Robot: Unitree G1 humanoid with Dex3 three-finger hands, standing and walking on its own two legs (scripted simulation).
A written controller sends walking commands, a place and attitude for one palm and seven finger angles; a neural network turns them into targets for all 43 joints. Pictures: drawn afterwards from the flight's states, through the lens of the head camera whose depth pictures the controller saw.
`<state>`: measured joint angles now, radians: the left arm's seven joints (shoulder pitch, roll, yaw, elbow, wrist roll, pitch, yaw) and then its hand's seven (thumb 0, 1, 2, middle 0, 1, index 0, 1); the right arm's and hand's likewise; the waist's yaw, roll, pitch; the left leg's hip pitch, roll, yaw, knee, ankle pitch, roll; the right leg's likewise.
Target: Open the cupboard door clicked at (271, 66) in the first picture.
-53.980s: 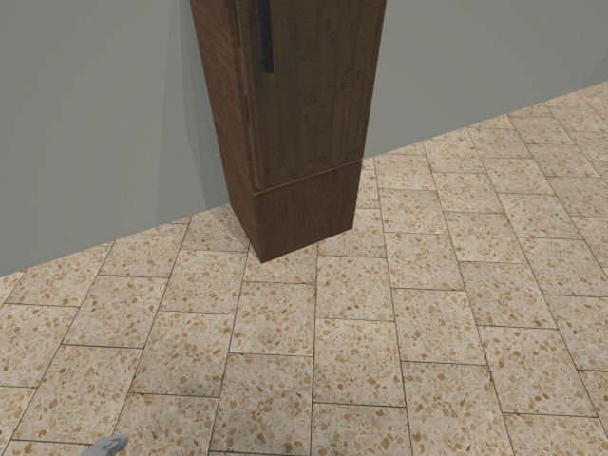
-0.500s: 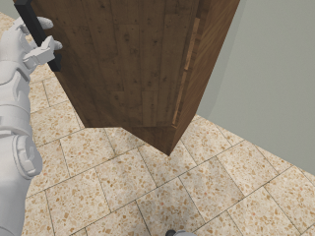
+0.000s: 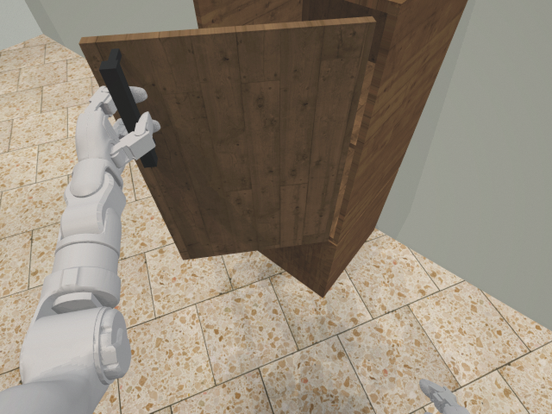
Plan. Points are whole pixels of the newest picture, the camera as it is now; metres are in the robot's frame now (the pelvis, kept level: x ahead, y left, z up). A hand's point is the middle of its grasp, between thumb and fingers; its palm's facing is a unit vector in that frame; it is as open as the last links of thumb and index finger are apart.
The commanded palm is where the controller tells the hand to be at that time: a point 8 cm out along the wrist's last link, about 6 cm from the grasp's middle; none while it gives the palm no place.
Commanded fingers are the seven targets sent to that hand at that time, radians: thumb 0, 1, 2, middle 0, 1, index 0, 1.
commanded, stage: pull the door open along its arc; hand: left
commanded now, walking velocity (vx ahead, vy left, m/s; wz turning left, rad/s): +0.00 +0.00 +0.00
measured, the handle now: (134, 112) +0.51 +0.22 +0.16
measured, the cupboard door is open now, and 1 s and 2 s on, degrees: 47 82 79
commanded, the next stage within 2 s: open thumb and fingers to let go in 0.92 s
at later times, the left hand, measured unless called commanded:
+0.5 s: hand (159, 154) +0.42 +0.16 +0.16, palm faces +0.43 -0.90 +0.00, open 5.7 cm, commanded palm +0.35 +0.20 +0.16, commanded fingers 0.00 0.90 0.90 -0.40 -1.35 -0.40 -1.35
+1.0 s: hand (218, 241) +0.28 +0.07 +0.16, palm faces +0.33 -0.95 +0.03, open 6.0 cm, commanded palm +0.24 +0.12 +0.16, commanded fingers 0.00 0.90 0.90 -0.40 -1.35 -0.40 -1.35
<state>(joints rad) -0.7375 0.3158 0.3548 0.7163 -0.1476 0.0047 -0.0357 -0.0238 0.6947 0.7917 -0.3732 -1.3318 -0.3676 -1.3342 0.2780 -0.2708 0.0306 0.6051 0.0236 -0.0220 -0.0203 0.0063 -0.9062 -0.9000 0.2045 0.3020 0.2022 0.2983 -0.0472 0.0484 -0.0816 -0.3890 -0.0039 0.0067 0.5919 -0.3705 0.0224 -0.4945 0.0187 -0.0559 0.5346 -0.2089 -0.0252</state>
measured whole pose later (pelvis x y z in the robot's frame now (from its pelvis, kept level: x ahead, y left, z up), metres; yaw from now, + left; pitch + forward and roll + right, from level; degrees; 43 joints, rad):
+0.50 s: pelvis +0.00 -0.02 +0.01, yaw -1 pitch +6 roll +0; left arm -0.55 0.16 0.30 0.54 -0.08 -0.05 0.31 -0.01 0.76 0.82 -0.35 -1.35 -0.32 -1.33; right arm 0.36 -0.25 -0.01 0.73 0.00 -0.04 -0.04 0.01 -0.91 -0.90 0.20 0.30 0.20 0.30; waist -0.03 0.07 -0.07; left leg -0.27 0.01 0.03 0.49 -0.33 0.00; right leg -0.40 0.04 -0.04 0.47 -0.18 -0.05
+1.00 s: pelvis +0.00 -0.02 +0.01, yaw +1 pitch -3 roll +0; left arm 0.02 -0.09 -0.18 -0.25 -0.01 0.30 0.43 0.03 0.70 0.75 -0.36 -1.34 -0.36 -1.33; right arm 0.05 -0.17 0.05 0.60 -0.03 0.02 -0.03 0.01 -0.91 -0.90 0.20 0.30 0.20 0.30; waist 0.06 0.08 -0.03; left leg -0.07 0.00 -0.02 0.44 -0.31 0.00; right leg -0.19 0.03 -0.08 0.44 -0.19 -0.05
